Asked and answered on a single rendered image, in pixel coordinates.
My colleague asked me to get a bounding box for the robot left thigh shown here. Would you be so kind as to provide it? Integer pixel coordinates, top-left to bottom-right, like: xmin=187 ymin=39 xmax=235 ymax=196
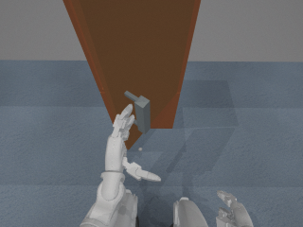
xmin=114 ymin=192 xmax=138 ymax=227

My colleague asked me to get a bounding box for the right robot hand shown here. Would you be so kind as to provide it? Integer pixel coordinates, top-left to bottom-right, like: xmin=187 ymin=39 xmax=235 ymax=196
xmin=216 ymin=190 xmax=254 ymax=227

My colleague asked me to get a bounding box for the robot left shin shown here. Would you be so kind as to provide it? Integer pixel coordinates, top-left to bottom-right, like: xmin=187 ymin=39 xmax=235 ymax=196
xmin=126 ymin=189 xmax=136 ymax=227

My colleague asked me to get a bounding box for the cupboard door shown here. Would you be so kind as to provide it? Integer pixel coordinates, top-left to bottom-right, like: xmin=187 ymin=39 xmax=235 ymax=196
xmin=71 ymin=0 xmax=195 ymax=150

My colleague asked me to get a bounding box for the left robot hand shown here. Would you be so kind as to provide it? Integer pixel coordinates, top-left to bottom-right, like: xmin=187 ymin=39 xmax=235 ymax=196
xmin=105 ymin=104 xmax=161 ymax=182

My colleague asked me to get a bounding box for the handle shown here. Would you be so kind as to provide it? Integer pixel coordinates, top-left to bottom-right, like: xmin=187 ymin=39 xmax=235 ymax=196
xmin=124 ymin=91 xmax=151 ymax=134

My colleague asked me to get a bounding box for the robot left forearm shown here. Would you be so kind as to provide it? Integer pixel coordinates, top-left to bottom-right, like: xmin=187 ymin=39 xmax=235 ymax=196
xmin=80 ymin=170 xmax=126 ymax=227

